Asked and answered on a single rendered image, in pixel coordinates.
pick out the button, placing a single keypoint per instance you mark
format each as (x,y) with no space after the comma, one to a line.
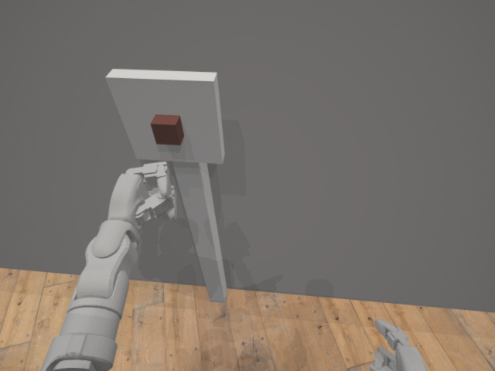
(167,129)

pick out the right robot hand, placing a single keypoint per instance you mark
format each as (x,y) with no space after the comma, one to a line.
(406,358)

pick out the robot left forearm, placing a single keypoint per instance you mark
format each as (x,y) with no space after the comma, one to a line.
(86,341)

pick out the panel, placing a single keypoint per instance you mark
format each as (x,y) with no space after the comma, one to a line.
(194,96)

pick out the left robot hand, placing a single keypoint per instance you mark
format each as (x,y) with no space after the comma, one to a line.
(131,202)

